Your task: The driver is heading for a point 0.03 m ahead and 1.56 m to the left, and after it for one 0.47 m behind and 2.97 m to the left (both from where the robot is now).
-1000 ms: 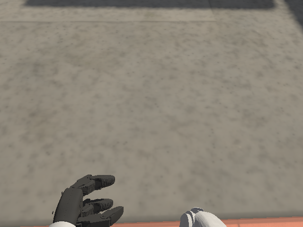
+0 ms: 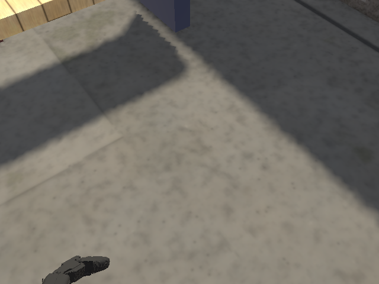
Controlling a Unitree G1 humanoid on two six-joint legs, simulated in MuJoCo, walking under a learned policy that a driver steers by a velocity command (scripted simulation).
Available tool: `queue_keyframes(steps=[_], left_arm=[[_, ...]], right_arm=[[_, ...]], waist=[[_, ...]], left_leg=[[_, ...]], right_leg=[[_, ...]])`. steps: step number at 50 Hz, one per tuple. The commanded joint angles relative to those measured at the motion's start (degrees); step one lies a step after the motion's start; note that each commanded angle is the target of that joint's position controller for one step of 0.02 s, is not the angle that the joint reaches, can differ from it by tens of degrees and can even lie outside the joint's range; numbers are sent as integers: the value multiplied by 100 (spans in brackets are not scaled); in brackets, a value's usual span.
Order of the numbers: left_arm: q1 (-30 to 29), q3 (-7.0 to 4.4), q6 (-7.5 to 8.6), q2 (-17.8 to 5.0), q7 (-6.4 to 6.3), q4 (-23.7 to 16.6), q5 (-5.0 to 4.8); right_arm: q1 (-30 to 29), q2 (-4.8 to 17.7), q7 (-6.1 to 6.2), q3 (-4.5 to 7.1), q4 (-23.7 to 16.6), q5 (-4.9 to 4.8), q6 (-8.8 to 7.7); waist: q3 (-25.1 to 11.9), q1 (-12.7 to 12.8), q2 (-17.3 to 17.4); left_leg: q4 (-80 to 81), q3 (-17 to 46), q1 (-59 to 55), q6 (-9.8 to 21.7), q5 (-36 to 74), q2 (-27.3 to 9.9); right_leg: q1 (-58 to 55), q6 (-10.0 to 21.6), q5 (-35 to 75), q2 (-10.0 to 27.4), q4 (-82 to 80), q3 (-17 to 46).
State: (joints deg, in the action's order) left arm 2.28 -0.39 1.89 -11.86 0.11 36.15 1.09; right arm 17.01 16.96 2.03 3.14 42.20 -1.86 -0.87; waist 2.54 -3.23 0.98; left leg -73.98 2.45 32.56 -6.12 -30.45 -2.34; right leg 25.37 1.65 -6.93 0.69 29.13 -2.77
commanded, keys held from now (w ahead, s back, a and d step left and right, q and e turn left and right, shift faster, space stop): q+shift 1.00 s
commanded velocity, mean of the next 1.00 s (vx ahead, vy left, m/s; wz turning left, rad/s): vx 0.04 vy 0.00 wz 0.92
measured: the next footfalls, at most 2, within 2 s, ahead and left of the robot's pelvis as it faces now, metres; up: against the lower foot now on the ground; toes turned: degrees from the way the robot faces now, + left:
left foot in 0.22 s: +0.15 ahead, +0.17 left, +0.00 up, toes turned +16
right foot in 0.70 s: +0.25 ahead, +0.01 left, +0.00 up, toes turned +47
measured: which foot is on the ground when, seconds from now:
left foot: up 0.00-0.20, down 0.22-0.72, up 0.74-1.00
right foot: down 0.00-0.22, up 0.24-0.68, down 0.70-1.00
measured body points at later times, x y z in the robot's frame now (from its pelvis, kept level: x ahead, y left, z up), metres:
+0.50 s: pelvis +0.08 +0.07 +0.01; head +0.12 +0.12 +0.45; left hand +0.15 +0.40 -0.10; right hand +0.34 -0.13 -0.07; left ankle +0.11 +0.16 -0.73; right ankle +0.19 -0.07 -0.67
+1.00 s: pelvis +0.12 +0.06 +0.01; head +0.15 +0.09 +0.46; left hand -0.01 +0.35 -0.09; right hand +0.44 +0.01 -0.08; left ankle +0.01 +0.16 -0.67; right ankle +0.23 -0.02 -0.73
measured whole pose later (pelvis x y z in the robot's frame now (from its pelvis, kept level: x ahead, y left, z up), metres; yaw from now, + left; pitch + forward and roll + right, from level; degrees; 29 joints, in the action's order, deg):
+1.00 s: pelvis +0.12 +0.06 +0.01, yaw +54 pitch +2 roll -1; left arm 5.5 -4.0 -1.4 -14.5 -2.7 40.4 1.0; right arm 11.8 19.1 -0.1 5.1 31.2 -1.4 4.2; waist 3.6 0.1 2.2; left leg -58.0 0.7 32.4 -5.1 -20.2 -4.6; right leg 14.1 -0.6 -12.3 3.2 24.6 -6.9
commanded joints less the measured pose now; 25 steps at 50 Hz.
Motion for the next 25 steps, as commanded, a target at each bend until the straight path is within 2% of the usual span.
queue_keyframes(steps=[1,3,5,8,10,11,12,13,14,15,16,17,19,22,25], left_arm=[[-313,-324,47,-754,-93,-259,11],[-451,-410,72,-911,-175,-162,2],[-497,-466,58,-999,-237,-77,-44],[-325,-559,8,-1116,-242,104,-164],[-212,-588,-32,-1064,-223,222,-279],[7,-570,-63,-912,-201,320,-287],[338,-546,-150,-735,-182,354,-113],[288,-507,-197,-693,-204,5,41],[-45,-552,-186,-952,-227,-58,-8],[-228,-574,-161,-1012,-251,-90,-120],[-165,-595,-150,-1022,-301,11,-88],[-139,-613,-151,-1080,-336,45,-35],[-109,-611,-128,-1003,-289,88,-28],[-186,-525,-93,-780,-240,148,-87],[-212,-495,-88,-763,-209,200,-123]], right_arm=[[815,232,88,147,-385,62,251],[556,208,35,145,-484,121,265],[279,261,-82,162,-559,121,264],[-119,432,-228,242,-777,99,333],[-72,506,-249,337,-809,148,349],[103,646,-214,427,-769,203,343],[282,1249,-143,591,-811,252,292],[114,1770,-148,621,-1128,337,192],[252,1658,-255,606,-1229,391,80],[117,1523,-266,566,-1233,351,-6],[-234,1318,-203,524,-1286,217,8],[-539,1136,-125,466,-1378,125,77],[-778,965,7,410,-1527,159,177],[-633,991,104,450,-1551,132,225],[-685,1046,141,492,-1611,115,287]], waist=[[-875,-180,-946],[-968,-178,-809],[-1054,-101,-824],[-953,10,-876],[-862,-55,-636],[-747,-61,-256],[-310,27,1315],[-479,302,2446],[-1193,-113,1651],[-1091,-40,1223],[-993,156,696],[-990,276,645],[-1171,399,678],[-1299,322,480],[-1252,282,586]], left_leg=[[342,-31,40,-78,500,-409],[1174,-50,-357,93,1320,-519],[1945,-169,-757,261,2054,-483],[2683,-428,-1008,488,2067,-347],[3463,-715,-1452,756,2155,-54],[3867,-604,-1762,966,2307,85],[4717,801,-2083,1375,4465,-670],[5148,3072,-2679,2473,4772,-1647],[5517,3365,-2834,2663,3697,-1716],[5527,3078,-2770,2404,3057,-1487],[5426,2695,-2593,2030,2627,-1199],[5357,2440,-2333,1841,2575,-1061],[5270,2133,-2012,1697,2841,-735],[5169,2222,-2284,1689,3059,-569],[5191,2551,-2272,1682,2522,-499]], right_leg=[[-560,1302,2292,1741,-1223,821],[-410,1122,1901,1660,-1201,340],[-441,974,1378,1637,-1137,1],[-725,720,715,1811,-882,-203],[-785,338,193,1692,-308,-442],[-636,77,-382,1459,371,-626],[300,-396,-1680,802,2142,-1123],[1904,-710,-3257,-79,3903,-377],[2046,-542,-3032,-138,4578,576],[2143,-359,-2512,-84,4589,783],[2118,-290,-1947,53,4312,902],[1929,-299,-1627,107,3987,952],[1410,-361,-1255,-62,3656,912],[1285,-476,-1119,-305,2666,1020],[1059,-530,-1061,-423,1981,1165]])
Velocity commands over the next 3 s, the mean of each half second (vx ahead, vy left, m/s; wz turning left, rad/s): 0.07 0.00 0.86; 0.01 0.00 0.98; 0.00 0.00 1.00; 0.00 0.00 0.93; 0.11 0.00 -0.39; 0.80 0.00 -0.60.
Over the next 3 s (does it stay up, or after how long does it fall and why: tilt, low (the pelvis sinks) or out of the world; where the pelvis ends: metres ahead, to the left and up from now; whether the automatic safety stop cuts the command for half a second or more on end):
stays up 0.19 0.48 -0.02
